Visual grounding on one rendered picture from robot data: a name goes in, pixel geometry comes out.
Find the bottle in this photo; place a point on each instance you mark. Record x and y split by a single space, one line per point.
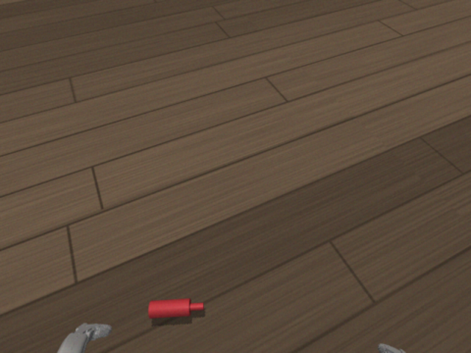
173 308

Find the left robot hand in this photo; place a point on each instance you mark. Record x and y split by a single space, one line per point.
77 342

